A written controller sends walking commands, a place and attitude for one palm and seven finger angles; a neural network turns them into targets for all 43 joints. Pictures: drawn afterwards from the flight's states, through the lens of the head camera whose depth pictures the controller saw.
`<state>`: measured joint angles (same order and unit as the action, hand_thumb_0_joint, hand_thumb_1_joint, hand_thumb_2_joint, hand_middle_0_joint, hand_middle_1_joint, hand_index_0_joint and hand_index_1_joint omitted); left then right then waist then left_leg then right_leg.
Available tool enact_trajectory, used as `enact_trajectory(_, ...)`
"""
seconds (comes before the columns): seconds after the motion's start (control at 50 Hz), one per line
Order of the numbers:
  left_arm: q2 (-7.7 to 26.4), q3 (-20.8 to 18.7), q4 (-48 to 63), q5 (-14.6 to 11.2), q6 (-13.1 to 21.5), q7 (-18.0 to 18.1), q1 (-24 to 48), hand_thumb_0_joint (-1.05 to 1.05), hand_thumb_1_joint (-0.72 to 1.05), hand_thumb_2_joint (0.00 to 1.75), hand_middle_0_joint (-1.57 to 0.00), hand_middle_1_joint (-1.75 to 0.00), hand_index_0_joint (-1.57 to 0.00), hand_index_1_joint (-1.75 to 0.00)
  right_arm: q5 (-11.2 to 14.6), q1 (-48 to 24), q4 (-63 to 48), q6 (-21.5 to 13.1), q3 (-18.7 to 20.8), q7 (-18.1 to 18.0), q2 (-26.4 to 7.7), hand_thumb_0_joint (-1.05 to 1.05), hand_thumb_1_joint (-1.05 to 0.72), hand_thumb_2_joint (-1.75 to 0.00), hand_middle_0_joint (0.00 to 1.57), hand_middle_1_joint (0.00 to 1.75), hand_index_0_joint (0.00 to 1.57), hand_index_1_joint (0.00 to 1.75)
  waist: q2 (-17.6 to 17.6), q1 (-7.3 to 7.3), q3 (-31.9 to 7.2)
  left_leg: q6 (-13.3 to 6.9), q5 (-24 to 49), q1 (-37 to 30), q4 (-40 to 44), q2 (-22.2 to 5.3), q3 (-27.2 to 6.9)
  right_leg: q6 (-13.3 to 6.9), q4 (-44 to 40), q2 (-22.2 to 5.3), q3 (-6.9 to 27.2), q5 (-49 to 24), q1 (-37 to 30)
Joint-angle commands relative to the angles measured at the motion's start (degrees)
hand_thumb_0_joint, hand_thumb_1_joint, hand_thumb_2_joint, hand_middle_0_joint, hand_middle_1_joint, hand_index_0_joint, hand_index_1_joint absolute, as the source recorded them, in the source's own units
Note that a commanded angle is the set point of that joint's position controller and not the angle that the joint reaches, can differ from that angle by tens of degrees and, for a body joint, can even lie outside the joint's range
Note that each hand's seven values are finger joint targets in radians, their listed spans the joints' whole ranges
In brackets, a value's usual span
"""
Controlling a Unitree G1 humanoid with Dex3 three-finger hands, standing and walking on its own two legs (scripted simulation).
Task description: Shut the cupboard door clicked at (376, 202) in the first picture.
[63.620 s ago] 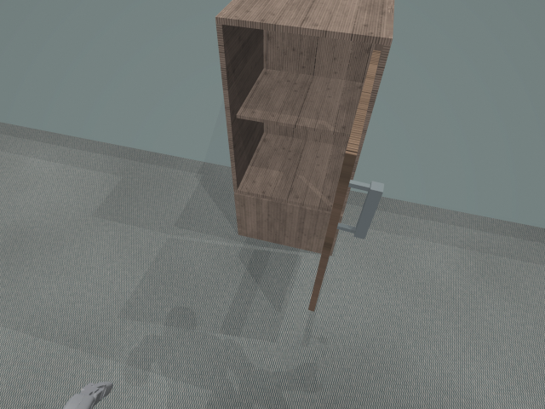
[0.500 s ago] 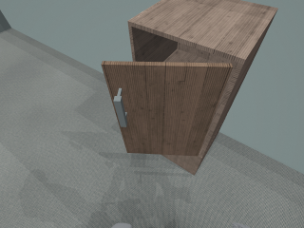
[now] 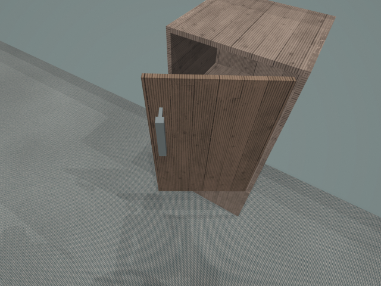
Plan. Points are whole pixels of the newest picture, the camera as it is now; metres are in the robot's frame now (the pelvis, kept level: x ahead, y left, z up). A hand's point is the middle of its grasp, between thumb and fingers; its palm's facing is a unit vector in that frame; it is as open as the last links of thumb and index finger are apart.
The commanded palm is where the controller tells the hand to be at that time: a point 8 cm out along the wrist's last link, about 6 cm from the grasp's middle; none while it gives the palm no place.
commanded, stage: come to a stop and stand still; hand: left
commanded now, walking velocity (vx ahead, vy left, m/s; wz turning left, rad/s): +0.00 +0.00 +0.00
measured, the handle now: (161, 132) +0.52 +0.12 -0.04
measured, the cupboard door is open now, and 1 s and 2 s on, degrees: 32 32 32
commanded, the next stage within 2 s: look again from close up in 0.10 s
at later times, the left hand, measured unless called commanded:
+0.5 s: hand out of the picture +0.01 +0.18 -0.17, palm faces +0.01 -0.97 -0.25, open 7.4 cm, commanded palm none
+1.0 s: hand (122, 242) +0.21 +0.16 -0.04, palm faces +0.27 -0.95 -0.13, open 7.2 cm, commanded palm +0.11 +0.20 -0.07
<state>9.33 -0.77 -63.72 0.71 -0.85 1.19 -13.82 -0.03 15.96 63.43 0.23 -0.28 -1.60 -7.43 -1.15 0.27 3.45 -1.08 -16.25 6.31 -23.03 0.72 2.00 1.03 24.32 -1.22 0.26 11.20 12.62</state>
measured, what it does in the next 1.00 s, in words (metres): stands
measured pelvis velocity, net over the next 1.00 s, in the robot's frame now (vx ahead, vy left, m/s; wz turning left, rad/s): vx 0.00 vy -0.03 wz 0.05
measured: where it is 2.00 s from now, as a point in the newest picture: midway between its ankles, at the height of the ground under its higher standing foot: outside the picture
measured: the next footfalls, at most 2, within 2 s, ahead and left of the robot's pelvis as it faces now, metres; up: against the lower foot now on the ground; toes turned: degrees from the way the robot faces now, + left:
none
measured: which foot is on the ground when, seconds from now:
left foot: down 0.00-1.00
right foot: down 0.00-1.00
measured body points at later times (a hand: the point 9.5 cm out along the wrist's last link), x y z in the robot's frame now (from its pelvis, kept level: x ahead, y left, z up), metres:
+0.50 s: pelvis +0.01 +0.00 -0.01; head +0.02 -0.03 +0.44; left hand +0.01 +0.23 -0.15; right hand +0.02 -0.22 -0.18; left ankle -0.04 +0.10 -0.74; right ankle +0.02 -0.13 -0.74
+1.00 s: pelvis +0.00 -0.03 -0.02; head +0.01 -0.05 +0.43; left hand +0.19 +0.21 -0.03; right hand +0.10 -0.29 -0.14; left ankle -0.04 +0.10 -0.74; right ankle +0.02 -0.13 -0.74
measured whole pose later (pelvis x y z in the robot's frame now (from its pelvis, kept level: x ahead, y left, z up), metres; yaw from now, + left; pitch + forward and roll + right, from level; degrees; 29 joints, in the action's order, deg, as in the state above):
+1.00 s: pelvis +0.00 -0.03 -0.02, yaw +3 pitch +3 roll +1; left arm 8.7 -4.0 -14.6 -8.6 10.2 4.1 -18.8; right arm 1.4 17.5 48.4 -15.2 1.9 -4.4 -13.8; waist 1.9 -1.6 -2.4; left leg 1.5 -22.5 16.6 -36.5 -0.7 -0.1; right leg -1.5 39.0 -0.9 -3.1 19.3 22.5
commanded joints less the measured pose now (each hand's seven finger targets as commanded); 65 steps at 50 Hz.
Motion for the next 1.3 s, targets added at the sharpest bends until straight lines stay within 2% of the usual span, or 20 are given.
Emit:
enact_trajectory(0.0,4.29,-0.79,1.45,-0.11,0.47,0.61,-2.63,0.00,0.90,0.90,-0.20,-0.30,-0.20,-0.30,-0.29,2.92,-1.03,-1.19,1.23,-0.77,-6.64,0.00,-0.90,-0.90,0.20,0.30,0.20,0.30,0.70,0.53,0.71,-0.14,5.66,5.74,6.98,-6.29,-5.63,-2.40,-3.54,-3.26,3.85,-4.04,-3.52)
enact_trajectory(0.16,3.70,-0.72,0.67,-0.02,0.62,0.74,-3.49,0.00,0.90,0.90,-0.20,-0.30,-0.20,-0.30,-0.24,4.70,-0.29,-1.45,1.17,-0.99,-5.64,0.00,-0.90,-0.90,0.20,0.30,0.20,0.30,1.94,0.50,0.78,-0.16,8.31,5.13,7.49,-6.59,-5.34,-2.45,-3.39,-3.09,3.35,-6.87,-4.52)
enact_trajectory(0.18,5.64,0.23,-0.94,0.53,2.80,3.38,-8.45,0.00,0.90,0.90,-0.20,-0.30,-0.20,-0.30,-0.02,-1.25,-3.96,-2.80,1.06,-0.25,-8.39,0.00,-0.90,-0.90,0.20,0.30,0.20,0.30,7.16,1.91,-0.82,0.95,21.73,5.62,-4.24,-7.85,-1.71,-2.30,1.12,-6.91,4.04,-26.63,-3.46)
enact_trajectory(0.2,7.97,-0.16,1.31,-0.04,3.03,2.72,-6.79,0.00,0.90,0.90,-0.20,-0.30,-0.20,-0.30,-0.55,2.70,-5.28,-2.38,0.93,-0.10,-5.65,0.00,-0.90,-0.90,0.20,0.30,0.20,0.30,8.68,-0.32,-4.53,1.08,6.80,6.16,-1.77,-4.32,-3.35,-3.73,1.81,-7.00,6.08,-14.52,-4.85)
enact_trajectory(0.22,6.90,0.27,1.67,-0.09,2.70,1.99,-4.80,0.00,0.90,0.90,-0.20,-0.30,-0.20,-0.30,-0.73,3.42,-5.06,-2.67,0.85,-0.19,-5.37,0.00,-0.90,-0.90,0.20,0.30,0.20,0.30,11.04,-0.33,-1.59,0.32,6.39,7.17,1.55,-5.30,-4.64,-4.20,2.22,-5.53,5.24,-4.90,-1.72)
enact_trajectory(0.26,5.81,0.56,2.17,0.34,2.29,1.32,-4.61,0.00,0.90,0.90,-0.20,-0.30,-0.20,-0.30,-0.99,5.10,-5.90,-2.80,0.60,-0.06,-5.85,0.00,-0.90,-0.90,0.20,0.30,0.20,0.30,10.54,-0.34,-3.16,-0.78,7.32,7.90,2.06,-7.47,-6.39,-3.87,3.28,-2.95,2.32,0.88,-1.47)
enact_trajectory(0.34,4.26,0.85,2.23,0.11,2.08,0.93,-4.39,0.00,0.90,0.90,-0.20,-0.30,-0.20,-0.30,-0.61,5.65,-6.84,-2.72,0.69,-0.35,-7.38,0.00,-0.90,-0.90,0.20,0.30,0.20,0.30,0.35,-0.66,-0.14,-1.52,8.56,7.37,1.98,-7.12,-6.57,-3.59,2.90,-2.73,3.12,-1.35,0.27)
enact_trajectory(0.78,6.77,-0.29,1.89,-0.25,2.74,1.04,-3.08,0.00,0.90,0.90,-0.20,-0.30,-0.20,-0.30,-0.69,4.19,-2.18,-2.42,0.66,-0.76,-7.08,0.00,-0.90,-0.90,0.20,0.30,0.20,0.30,1.34,-0.44,-2.47,0.03,12.62,1.89,1.50,-5.75,-2.73,-4.54,2.00,-4.70,5.69,-16.97,-3.46)
enact_trajectory(0.8,8.39,-1.29,-0.60,-0.06,3.62,3.29,-11.94,0.00,0.90,0.90,-0.20,-0.30,-0.20,-0.30,0.14,-2.88,-5.91,-2.27,2.00,0.00,-9.36,0.00,-0.90,-0.90,0.20,0.30,0.20,0.30,-14.73,3.80,-4.30,1.32,7.95,8.32,-12.64,-7.09,0.21,-0.97,1.31,-8.28,8.55,-43.87,-8.54)
enact_trajectory(0.82,43.05,-23.18,90.28,-8.07,21.54,3.36,43.46,0.00,0.90,0.90,-0.20,-0.30,-0.20,-0.30,-0.57,4.22,-20.71,-13.50,5.28,-8.42,-20.49,0.00,-0.90,-0.90,0.20,0.30,0.20,0.30,-1.60,-5.39,-24.60,-0.48,18.92,-14.16,-22.02,-4.71,4.76,-2.03,8.03,-4.32,8.72,-30.16,-5.40)
enact_trajectory(0.84,11.63,-1.24,65.59,-7.11,14.84,4.00,1.83,0.00,0.90,0.90,-0.22,-0.32,-0.22,-0.32,2.10,-3.98,-21.14,-16.87,0.22,-7.19,-11.18,0.00,-0.90,-0.90,0.20,0.30,0.20,0.30,14.06,-2.64,-28.11,-0.92,23.28,-0.91,-11.76,0.18,0.38,-2.62,16.55,0.27,4.83,-21.64,-5.29)
enact_trajectory(0.86,11.08,-4.98,67.30,-9.51,12.26,6.22,2.00,0.00,0.90,0.90,-0.24,-0.34,-0.24,-0.34,1.27,-4.36,-20.46,-18.04,0.64,-5.87,-12.61,0.00,-0.90,-0.90,0.20,0.30,0.20,0.30,18.51,1.48,-27.46,-0.21,27.78,-0.93,-7.77,-0.38,0.87,-3.00,9.45,-0.11,0.00,-17.24,-3.42)
enact_trajectory(0.88,-2.34,0.87,56.02,-10.07,6.70,5.84,-10.32,0.00,0.90,0.90,-0.25,-0.36,-0.25,-0.36,2.43,-5.05,-20.21,-18.89,1.46,-4.49,-9.58,0.00,-0.90,-0.90,0.20,0.30,0.20,0.30,9.15,-1.30,-16.44,0.33,25.95,3.80,-6.14,-2.56,-1.96,-2.01,8.12,-0.95,-2.69,-12.82,1.13)
enact_trajectory(0.9,2.15,-0.88,63.61,-10.35,9.11,5.95,2.58,0.00,0.90,0.90,-0.27,-0.38,-0.27,-0.38,2.61,-4.32,-22.51,-19.86,2.91,-3.75,-13.30,0.00,-0.90,-0.90,0.20,0.30,0.20,0.30,7.23,-3.03,-7.14,0.92,16.56,9.74,-7.71,-1.70,-3.11,-1.69,7.91,-1.04,-1.81,-9.12,6.04)
enact_trajectory(0.94,1.36,-4.78,55.37,-10.23,14.90,2.82,-8.18,0.00,0.90,0.90,-0.31,-0.42,-0.31,-0.42,1.02,-3.69,-25.24,-20.80,4.76,-3.21,-12.65,0.00,-0.90,-0.90,0.20,0.30,0.20,0.30,-8.83,-1.90,-2.32,0.38,10.76,18.39,-13.05,-0.35,-2.17,-0.07,9.29,-1.08,-2.01,-7.78,12.13)
enact_trajectory(1.02,-0.83,-9.55,46.61,-14.06,30.49,-9.20,-25.47,0.00,0.90,0.90,-0.38,-0.50,-0.38,-0.50,-0.21,-5.88,-30.40,-20.13,5.67,0.36,-11.23,0.00,-0.90,-0.90,0.20,0.30,0.20,0.30,-18.70,3.92,-8.01,2.56,3.00,34.58,-22.71,1.88,-1.99,0.04,19.38,-2.22,0.77,-6.77,13.57)
enact_trajectory(1.08,3.52,-11.50,47.77,-15.05,40.61,-18.65,-21.97,0.00,0.90,0.90,-0.44,-0.56,-0.44,-0.56,-0.04,-7.80,-35.01,-18.90,6.59,2.13,-12.38,0.00,-0.90,-0.90,0.20,0.30,0.20,0.30,-9.03,4.28,-13.16,2.59,-0.70,41.01,-30.79,2.64,-0.71,-1.73,25.60,-3.22,4.76,-2.96,16.84)
enact_trajectory(1.16,9.52,-12.06,63.15,-15.49,39.86,-18.78,-4.94,0.00,0.90,0.90,-0.51,-0.64,-0.51,-0.64,0.22,-10.06,-42.56,-17.81,6.02,1.45,-13.40,0.00,-0.90,-0.90,0.20,0.30,0.20,0.30,5.16,3.28,-17.69,0.56,-8.27,45.03,-36.12,2.63,0.56,-3.35,28.22,-1.94,6.66,19.30,27.41)
enact_trajectory(1.22,9.50,-10.39,79.48,-16.40,42.64,-15.05,6.36,0.00,0.90,0.90,-0.57,-0.70,-0.57,-0.70,0.02,-8.25,-44.08,-17.95,5.03,0.25,-12.86,0.00,-0.90,-0.90,0.20,0.30,0.20,0.30,7.15,-0.23,-24.93,-0.44,-12.74,44.34,-39.55,1.63,-1.18,-2.69,29.41,-0.99,6.33,26.90,31.22)
enact_trajectory(1.28,7.59,-5.15,88.71,-15.86,43.77,-13.25,6.44,0.00,0.90,0.90,-0.62,-0.76,-0.62,-0.76,-0.04,-6.19,-43.52,-18.28,4.18,-1.30,-13.70,0.00,-0.90,-0.90,0.20,0.30,0.20,0.30,6.10,-2.96,-27.33,-0.88,-14.15,42.50,-39.78,0.43,-3.57,-2.96,32.90,0.67,2.96,24.16,35.24)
